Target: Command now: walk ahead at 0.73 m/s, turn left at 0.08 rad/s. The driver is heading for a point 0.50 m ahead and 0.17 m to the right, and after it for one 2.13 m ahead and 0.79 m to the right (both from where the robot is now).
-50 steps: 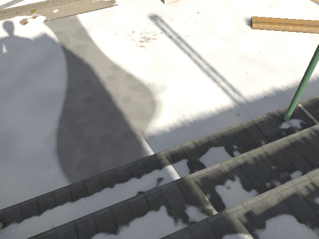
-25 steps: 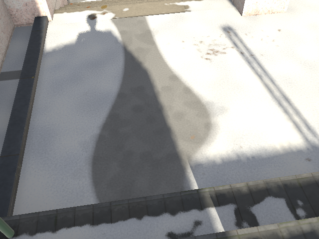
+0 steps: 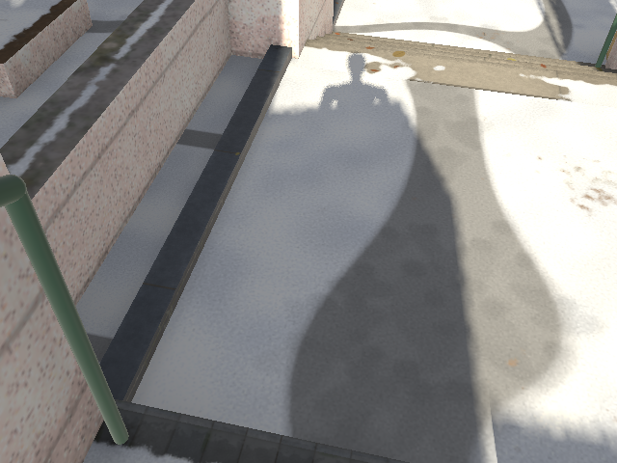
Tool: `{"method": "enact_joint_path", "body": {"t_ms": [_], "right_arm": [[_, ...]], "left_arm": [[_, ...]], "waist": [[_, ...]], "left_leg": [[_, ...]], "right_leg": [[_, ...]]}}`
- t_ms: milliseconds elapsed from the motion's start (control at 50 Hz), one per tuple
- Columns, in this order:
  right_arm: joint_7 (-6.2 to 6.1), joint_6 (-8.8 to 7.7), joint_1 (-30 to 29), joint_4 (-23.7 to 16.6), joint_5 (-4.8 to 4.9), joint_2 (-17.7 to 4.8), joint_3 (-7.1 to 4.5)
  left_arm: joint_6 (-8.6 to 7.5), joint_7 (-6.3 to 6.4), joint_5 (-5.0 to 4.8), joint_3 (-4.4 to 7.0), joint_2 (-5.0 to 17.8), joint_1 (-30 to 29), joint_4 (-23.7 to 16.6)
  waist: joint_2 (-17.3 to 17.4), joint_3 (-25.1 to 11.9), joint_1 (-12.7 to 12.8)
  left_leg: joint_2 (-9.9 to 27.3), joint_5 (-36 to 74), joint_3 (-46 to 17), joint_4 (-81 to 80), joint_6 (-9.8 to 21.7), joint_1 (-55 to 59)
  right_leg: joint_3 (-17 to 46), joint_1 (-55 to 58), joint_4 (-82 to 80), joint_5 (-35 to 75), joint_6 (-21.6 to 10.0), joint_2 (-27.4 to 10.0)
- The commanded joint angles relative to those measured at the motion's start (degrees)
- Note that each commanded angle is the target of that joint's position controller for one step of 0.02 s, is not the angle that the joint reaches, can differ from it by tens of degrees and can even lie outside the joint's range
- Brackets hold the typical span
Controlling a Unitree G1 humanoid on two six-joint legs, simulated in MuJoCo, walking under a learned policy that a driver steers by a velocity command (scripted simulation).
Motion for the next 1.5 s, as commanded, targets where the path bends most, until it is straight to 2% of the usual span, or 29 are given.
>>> {"method": "enact_joint_path", "body": {"t_ms": [20,240,280,320,340,360,380,420,480,560,660,720,760,820,860,920,940,980,1000,1040,1060,1100,1120,1160,1220,1300,1420,1460,1500], "right_arm": [[-2.05,-0.71,2.9,-1.6,0.17,-8.8,-2.94],[-4.44,-1.71,3.6,0.2,-2.65,-8.8,-2.04],[-4.60,-2.06,-2.1,1.3,-3.36,-11.5,-2.49],[-4.81,-1.53,-8.8,0.8,-3.24,-9.6,-2.83],[-4.77,-1.77,-13.1,-2.9,-3.37,-3.5,-1.16],[-4.13,-1.93,-7.7,-6.7,-2.51,-3.1,-0.14],[-3.36,-2.63,-8.8,-8.1,-2.74,-9.2,-1.26],[-3.23,-1.93,-16.0,-6.3,-3.51,-12.6,-2.71],[-1.65,0.71,-21.0,-7.4,-5.21,-7.4,-1.32],[0.47,-2.14,-23.1,-6.3,-2.72,-4.7,-1.24],[-0.31,-1.70,-19.7,-7.8,0.44,-2.6,-0.75],[-2.03,-2.19,14.2,2.7,-1.05,-8.9,-4.50],[-0.33,-3.02,6.3,1.2,-2.63,-8.0,-1.97],[0.32,-5.69,5.7,2.5,-1.60,-8.0,-3.06],[-1.36,-7.44,3.3,4.6,-0.74,-3.4,-0.44],[-2.72,-5.71,-2.2,5.4,-0.89,-10.2,-1.52],[-1.66,-6.85,-7.5,0.1,-7.87,0.4,1.63],[-2.21,-8.08,-3.2,1.0,-6.11,-6.1,-0.37],[-1.94,-7.56,0.8,2.9,-4.02,-8.7,0.00],[-1.75,-6.65,7.1,4.7,-0.84,-8.9,0.46],[-2.87,-3.66,4.4,6.5,5.72,-3.3,0.56],[-2.48,-2.16,7.0,8.5,2.33,-3.6,1.14],[-2.16,-2.57,12.0,9.0,2.05,2.3,2.23],[-1.65,-3.97,4.1,1.0,4.35,-5.8,1.83],[-4.37,0.63,-4.4,-1.6,2.94,-2.2,1.48],[-4.64,0.62,-7.9,-3.1,1.56,-0.8,0.57],[-2.24,2.54,-21.6,-12.4,0.61,-4.0,-1.40],[-1.51,2.88,-18.7,-12.4,0.24,-5.3,-2.67],[-1.30,2.16,-7.4,-12.2,-1.05,-16.3,-5.74]], "left_arm": [[0.76,-0.69,-0.75,3.40,7.0,-7.9,-3.8],[0.72,-1.32,-2.03,2.45,2.0,-12.4,-0.1],[1.81,0.32,-1.83,4.27,5.9,8.1,5.4],[1.39,0.04,-0.97,6.75,9.8,27.2,12.2],[0.76,-0.99,-1.72,6.00,12.7,25.2,13.0],[0.25,-0.94,-3.97,4.57,12.0,21.8,10.8],[0.02,-0.42,-3.54,5.45,12.4,22.3,10.1],[-0.82,0.97,-2.42,3.70,7.2,14.5,9.6],[-2.66,2.39,-1.85,3.13,8.9,11.9,8.8],[-4.11,1.86,-3.24,1.87,3.7,11.0,10.4],[-2.24,2.19,-0.97,2.25,6.3,14.5,11.1],[-2.05,2.35,0.43,3.15,8.4,4.3,10.9],[-2.99,4.04,-3.17,0.95,-1.8,11.0,6.0],[-2.06,2.76,2.47,2.11,3.3,4.7,7.0],[-2.22,1.10,1.02,1.69,2.9,-6.8,5.0],[-1.24,-0.65,1.49,1.35,0.1,6.5,13.8],[-4.93,-5.31,6.94,-4.22,-5.7,0.6,10.6],[-5.31,-6.71,4.23,-3.13,2.0,-3.2,9.8],[-4.69,-6.51,2.95,-2.52,2.0,-5.1,9.0],[-3.84,-5.59,2.43,-1.36,8.2,-6.0,9.2],[-3.31,-2.82,-7.23,-0.54,3.8,-7.4,7.2],[-3.37,-2.35,-4.98,0.40,5.1,11.3,14.9],[-3.30,-2.11,-1.47,0.64,8.8,24.7,18.4],[-2.20,-1.02,-2.73,0.36,6.2,21.0,16.8],[-2.00,2.16,-2.51,-0.60,5.5,-1.3,11.0],[-3.31,2.99,-0.77,0.15,6.0,-2.4,10.5],[-0.03,5.49,-4.40,3.03,8.4,-0.8,7.8],[0.63,5.66,-3.60,3.47,7.5,1.7,7.3],[0.02,4.69,-1.01,1.96,3.5,-2.5,1.0]], "waist": [[4.6,9.7,-0.7],[7.6,17.7,-5.1],[10.4,7.6,5.3],[-5.8,4.2,17.7],[-13.8,7.8,12.9],[-10.3,-1.8,6.9],[-4.5,-6.4,9.7],[4.5,3.7,5.6],[-1.2,9.0,2.7],[0.6,5.2,3.8],[-3.4,7.3,5.1],[8.1,4.8,-15.1],[13.0,5.9,0.9],[12.5,6.3,-0.2],[3.6,18.7,2.8],[8.1,10.5,8.0],[1.4,9.1,4.8],[-2.1,5.4,1.7],[6.1,6.9,3.2],[1.4,10.8,2.0],[0.4,11.2,2.4],[0.2,3.9,8.4],[-8.2,-10.6,11.0],[-0.4,-22.0,11.9],[10.1,-1.6,-0.4],[-4.6,0.0,-1.1],[-6.0,0.1,1.9],[0.5,-0.7,1.1],[24.0,-9.1,-2.4]], "left_leg": [[15.9,-8.6,-21.6,-11.0,9.7,5.3],[16.5,7.3,-4.5,4.2,3.1,-1.8],[18.8,36.4,0.6,25.2,3.7,0.8],[8.6,21.8,10.4,74.0,-0.5,-8.8],[5.1,-16.3,8.3,87.9,-1.6,-35.8],[7.3,-12.5,2.5,81.5,-2.9,-41.8],[9.1,-4.9,-1.3,67.2,-4.2,-47.6],[13.7,1.9,-5.4,46.7,-6.8,-47.3],[13.0,13.5,-1.7,21.9,-11.1,-24.0],[9.3,57.9,0.2,-1.4,-6.6,-5.0],[2.9,46.7,2.2,-6.0,-7.5,11.7],[10.1,45.4,-0.6,-22.0,-4.2,36.2],[24.9,84.9,-13.0,1.1,-3.9,40.4],[31.9,25.4,-32.0,-9.3,8.8,27.6],[25.4,38.7,-26.6,-12.9,5.3,1.7],[20.5,51.4,-13.2,-11.8,3.1,-16.9],[11.6,19.1,-7.0,-3.8,-1.0,-17.9],[2.4,1.9,3.1,2.7,-5.4,-19.4],[3.8,7.5,0.7,1.1,-4.9,-23.0],[8.9,17.4,-4.7,8.5,-3.7,-10.4],[10.1,37.9,-7.6,17.7,-2.3,0.3],[6.7,27.3,-3.0,50.0,-5.5,-7.6],[-1.5,-34.0,-3.8,80.2,-9.2,-31.7],[6.6,-23.9,-11.1,71.7,-9.1,-46.5],[12.5,-1.1,-7.8,48.0,-10.1,-28.3],[11.3,19.0,-1.8,7.1,-12.7,-3.7],[9.7,16.7,1.4,-1.6,-7.7,-9.4],[8.6,24.8,-0.6,-6.9,-3.9,-1.9],[25.0,51.6,-38.3,-18.2,12.9,24.3]], "right_leg": [[4.1,-12.0,-12.8,15.3,0.6,-1.8],[-7.0,13.9,-30.5,9.5,-6.3,5.3],[-11.8,31.9,-27.1,7.8,-9.9,5.1],[-2.3,50.5,-46.6,3.8,-16.9,4.0],[2.4,60.0,-24.1,29.8,-16.1,0.7],[12.4,67.1,-18.9,46.4,-19.3,-4.1],[24.8,69.4,-31.2,11.3,-25.4,-9.2],[31.2,51.2,-36.1,-19.1,-24.8,-8.7],[27.6,21.2,-38.9,-4.0,-24.4,-2.4],[18.1,12.3,-26.6,-19.3,-16.7,9.8],[20.2,11.8,-14.0,-18.3,-14.0,11.0],[9.9,5.6,35.7,-9.3,-12.5,15.2],[7.4,-13.1,55.5,-42.9,-12.4,14.0],[11.5,-25.9,36.5,-28.2,-11.4,6.2],[11.2,-17.7,10.1,-16.4,-5.9,4.6],[-5.0,19.7,4.6,2.0,-5.2,9.3],[7.8,13.0,-11.0,26.3,-2.7,-0.5],[-2.6,27.6,-26.3,41.7,-2.3,2.5],[-5.9,36.8,-24.4,34.1,-1.9,3.6],[-6.7,32.7,-35.1,19.9,-1.5,3.2],[-5.2,25.0,-45.8,18.2,-4.4,6.2],[-0.3,47.5,-53.6,43.5,-10.1,-1.5],[11.0,80.0,-24.7,86.9,-20.9,-17.1],[19.5,83.7,-25.5,56.8,-26.7,-21.1],[21.1,30.2,-43.4,15.6,-22.5,-20.0],[-1.7,14.6,-43.2,22.6,-13.9,-4.8],[-0.2,28.0,-37.3,8.6,-9.1,-10.8],[-4.1,25.7,-27.9,-1.6,-5.1,-8.1],[-3.9,-4.0,10.2,-40.5,2.1,11.3]]}}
